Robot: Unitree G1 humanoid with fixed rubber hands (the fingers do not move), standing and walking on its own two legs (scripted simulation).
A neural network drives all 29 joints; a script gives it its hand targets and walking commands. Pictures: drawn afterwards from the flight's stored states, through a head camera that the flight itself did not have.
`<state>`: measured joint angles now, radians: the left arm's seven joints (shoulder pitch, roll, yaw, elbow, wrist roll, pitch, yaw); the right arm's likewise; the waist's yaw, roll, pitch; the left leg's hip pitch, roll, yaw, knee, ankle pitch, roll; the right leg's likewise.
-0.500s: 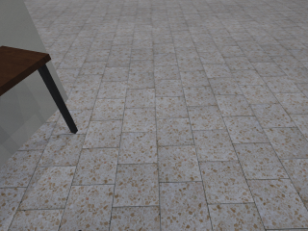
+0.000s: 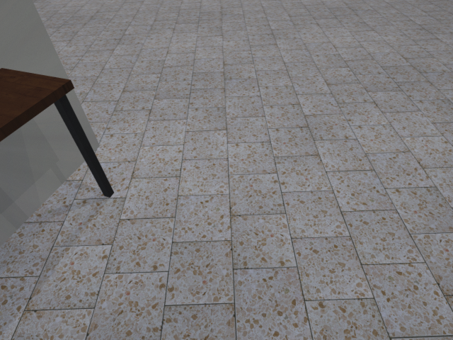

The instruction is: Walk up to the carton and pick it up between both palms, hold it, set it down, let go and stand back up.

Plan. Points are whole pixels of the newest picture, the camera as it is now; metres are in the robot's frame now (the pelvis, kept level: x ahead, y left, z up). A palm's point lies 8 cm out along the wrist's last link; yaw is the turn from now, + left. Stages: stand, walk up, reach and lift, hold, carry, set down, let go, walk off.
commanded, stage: stand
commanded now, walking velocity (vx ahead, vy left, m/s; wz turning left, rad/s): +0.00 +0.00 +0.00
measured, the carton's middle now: out of the picture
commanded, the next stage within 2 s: none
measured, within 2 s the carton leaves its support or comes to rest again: neither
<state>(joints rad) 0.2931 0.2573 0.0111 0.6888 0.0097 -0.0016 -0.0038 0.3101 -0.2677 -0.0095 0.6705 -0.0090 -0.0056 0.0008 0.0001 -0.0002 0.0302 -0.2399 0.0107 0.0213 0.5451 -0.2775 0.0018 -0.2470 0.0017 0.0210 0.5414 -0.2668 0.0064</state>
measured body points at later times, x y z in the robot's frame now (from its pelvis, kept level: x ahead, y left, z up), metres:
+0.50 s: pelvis +0.00 +0.00 +0.00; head +0.00 +0.00 +0.45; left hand +0.10 +0.26 -0.11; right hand +0.10 -0.26 -0.11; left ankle +0.01 +0.12 -0.73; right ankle +0.02 -0.12 -0.73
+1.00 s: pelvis +0.00 +0.00 +0.00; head +0.00 +0.00 +0.45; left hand +0.09 +0.26 -0.12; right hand +0.08 -0.27 -0.12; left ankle +0.01 +0.12 -0.73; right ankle +0.02 -0.12 -0.73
